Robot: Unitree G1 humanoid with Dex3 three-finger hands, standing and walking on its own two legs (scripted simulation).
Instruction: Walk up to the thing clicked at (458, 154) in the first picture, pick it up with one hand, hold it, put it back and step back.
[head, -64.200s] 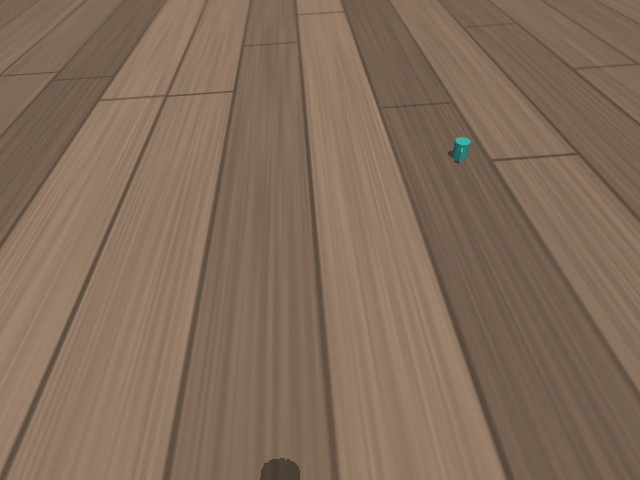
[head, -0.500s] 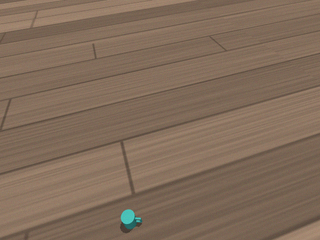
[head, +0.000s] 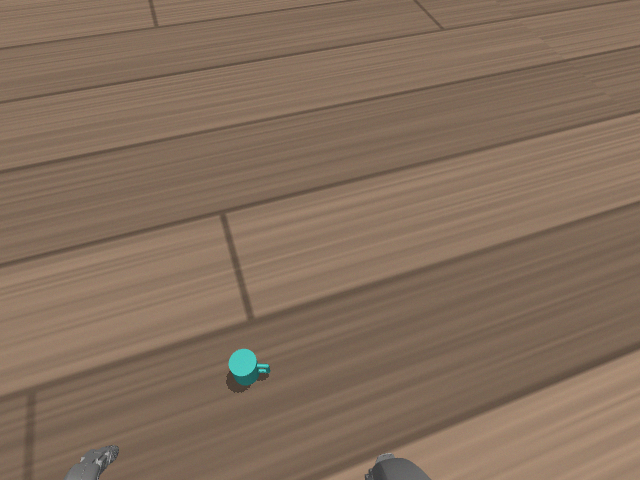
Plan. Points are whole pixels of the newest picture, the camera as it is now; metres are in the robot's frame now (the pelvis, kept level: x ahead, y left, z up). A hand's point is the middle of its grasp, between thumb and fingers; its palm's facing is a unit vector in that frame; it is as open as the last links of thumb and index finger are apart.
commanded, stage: step back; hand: left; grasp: from above
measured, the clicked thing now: (250, 367) +0.48 +0.20 -0.71
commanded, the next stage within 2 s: none
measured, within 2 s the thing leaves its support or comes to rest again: neither
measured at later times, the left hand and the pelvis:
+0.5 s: hand out of the picture +0.03 +0.24 -0.12, palm faces -0.07 -0.90 -0.42, open 7.3 cm; pelvis -0.09 -0.01 +0.01, yaw -4 degrees
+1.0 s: hand out of the picture -0.15 +0.27 -0.15, palm faces -0.06 -0.92 -0.38, open 7.3 cm; pelvis -0.24 +0.00 +0.00, yaw -4 degrees
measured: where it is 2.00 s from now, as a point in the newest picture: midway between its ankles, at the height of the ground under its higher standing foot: outside the picture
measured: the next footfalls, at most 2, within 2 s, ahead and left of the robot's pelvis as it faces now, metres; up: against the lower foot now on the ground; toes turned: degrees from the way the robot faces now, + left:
right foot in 0.30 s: -0.02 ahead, -0.12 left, +0.00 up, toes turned -2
left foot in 0.68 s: -0.12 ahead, +0.12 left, +0.00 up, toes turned -4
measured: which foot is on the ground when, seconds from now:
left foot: down 0.00-0.34, up 0.36-0.66, down 0.68-1.00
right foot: up 0.00-0.28, down 0.30-0.72, up 0.74-1.00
